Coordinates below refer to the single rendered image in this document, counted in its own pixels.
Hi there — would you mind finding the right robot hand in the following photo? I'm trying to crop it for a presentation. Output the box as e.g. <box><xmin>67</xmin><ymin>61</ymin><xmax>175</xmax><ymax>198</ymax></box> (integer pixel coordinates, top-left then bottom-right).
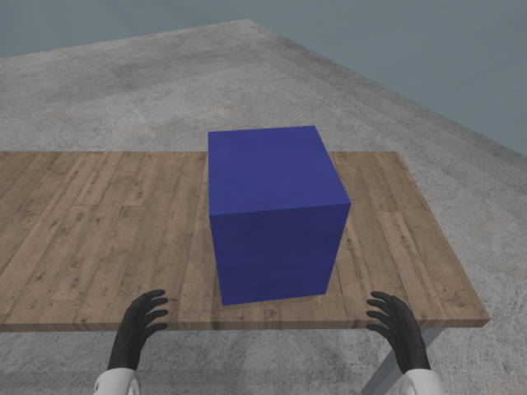
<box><xmin>366</xmin><ymin>291</ymin><xmax>431</xmax><ymax>375</ymax></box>

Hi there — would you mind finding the carton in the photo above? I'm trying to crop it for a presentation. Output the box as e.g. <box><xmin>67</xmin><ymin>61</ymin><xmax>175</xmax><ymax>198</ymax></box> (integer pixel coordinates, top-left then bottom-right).
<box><xmin>208</xmin><ymin>126</ymin><xmax>351</xmax><ymax>306</ymax></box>

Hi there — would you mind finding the right robot forearm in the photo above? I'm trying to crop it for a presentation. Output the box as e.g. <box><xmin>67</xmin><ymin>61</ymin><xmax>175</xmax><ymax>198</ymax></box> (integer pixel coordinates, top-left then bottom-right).
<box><xmin>399</xmin><ymin>369</ymin><xmax>449</xmax><ymax>395</ymax></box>

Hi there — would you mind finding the table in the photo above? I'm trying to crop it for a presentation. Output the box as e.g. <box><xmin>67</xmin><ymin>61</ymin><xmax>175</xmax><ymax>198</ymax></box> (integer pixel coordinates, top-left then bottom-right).
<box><xmin>0</xmin><ymin>151</ymin><xmax>491</xmax><ymax>395</ymax></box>

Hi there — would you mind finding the left robot forearm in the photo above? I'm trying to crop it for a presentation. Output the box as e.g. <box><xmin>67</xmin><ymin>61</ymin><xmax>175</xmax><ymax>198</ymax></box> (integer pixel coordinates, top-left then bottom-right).
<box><xmin>93</xmin><ymin>368</ymin><xmax>141</xmax><ymax>395</ymax></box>

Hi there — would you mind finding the left robot hand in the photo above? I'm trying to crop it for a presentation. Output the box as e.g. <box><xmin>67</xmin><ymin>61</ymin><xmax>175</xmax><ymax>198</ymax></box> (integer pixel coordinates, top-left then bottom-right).
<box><xmin>107</xmin><ymin>290</ymin><xmax>168</xmax><ymax>371</ymax></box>

